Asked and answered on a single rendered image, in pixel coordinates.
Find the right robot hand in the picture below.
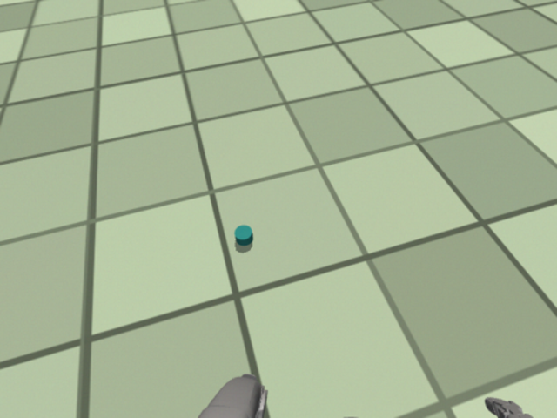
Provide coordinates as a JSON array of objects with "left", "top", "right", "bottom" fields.
[{"left": 485, "top": 397, "right": 533, "bottom": 418}]

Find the tin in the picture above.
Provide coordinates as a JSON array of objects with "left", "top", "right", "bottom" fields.
[{"left": 235, "top": 225, "right": 253, "bottom": 246}]

